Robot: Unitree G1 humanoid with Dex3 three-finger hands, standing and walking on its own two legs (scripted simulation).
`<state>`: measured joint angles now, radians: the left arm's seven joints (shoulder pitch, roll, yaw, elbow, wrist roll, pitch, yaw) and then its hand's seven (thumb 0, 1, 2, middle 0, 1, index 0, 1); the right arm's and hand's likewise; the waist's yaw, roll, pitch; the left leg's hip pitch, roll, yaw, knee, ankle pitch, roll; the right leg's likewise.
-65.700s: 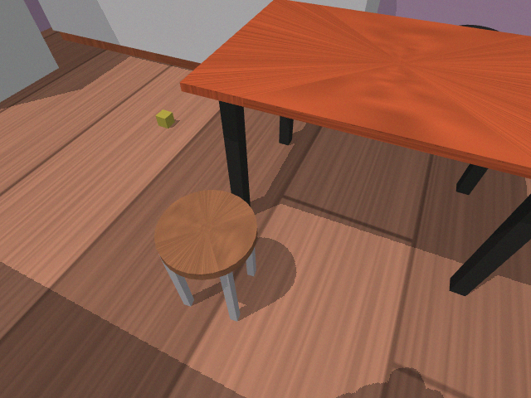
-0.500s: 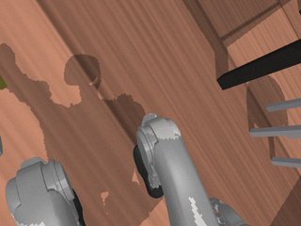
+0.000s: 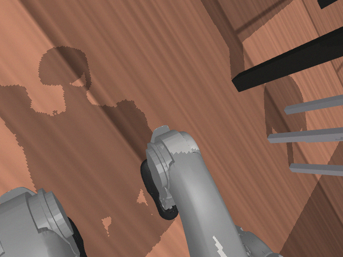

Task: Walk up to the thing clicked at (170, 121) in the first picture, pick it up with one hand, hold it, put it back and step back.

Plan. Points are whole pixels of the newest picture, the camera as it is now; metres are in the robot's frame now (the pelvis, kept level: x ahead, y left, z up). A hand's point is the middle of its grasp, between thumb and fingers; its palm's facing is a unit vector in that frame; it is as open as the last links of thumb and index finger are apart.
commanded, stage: rest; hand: left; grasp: from above
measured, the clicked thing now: out of the picture +0.53 +0.27 -0.25
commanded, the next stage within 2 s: open in 0.60 s
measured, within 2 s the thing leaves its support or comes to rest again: rests again in 0.44 s
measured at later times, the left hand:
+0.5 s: hand out of the picture +0.52 +0.26 -0.23, palm faces -0.42 -0.18 -0.89, open 10.5 cm
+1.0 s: hand out of the picture +0.53 +0.26 -0.24, palm faces -0.41 -0.17 -0.89, open 11.9 cm
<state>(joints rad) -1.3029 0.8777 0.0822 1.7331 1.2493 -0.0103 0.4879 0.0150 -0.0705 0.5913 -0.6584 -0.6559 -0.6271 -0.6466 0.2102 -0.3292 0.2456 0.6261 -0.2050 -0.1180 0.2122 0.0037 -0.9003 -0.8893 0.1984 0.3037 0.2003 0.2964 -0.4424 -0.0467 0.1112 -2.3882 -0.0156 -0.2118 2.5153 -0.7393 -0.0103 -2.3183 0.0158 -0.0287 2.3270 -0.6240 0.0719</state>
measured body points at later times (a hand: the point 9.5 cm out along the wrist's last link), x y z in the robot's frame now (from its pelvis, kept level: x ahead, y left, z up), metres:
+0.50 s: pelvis +0.00 +0.00 +0.00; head +0.30 +0.11 +0.32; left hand +0.54 +0.27 -0.18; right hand +0.00 -0.24 -0.05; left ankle +0.05 +0.12 -0.28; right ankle +0.12 -0.15 -0.27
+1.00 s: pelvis +0.00 +0.00 +0.00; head +0.30 +0.11 +0.32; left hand +0.54 +0.27 -0.18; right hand -0.01 -0.24 -0.04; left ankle +0.05 +0.12 -0.28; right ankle +0.12 -0.15 -0.27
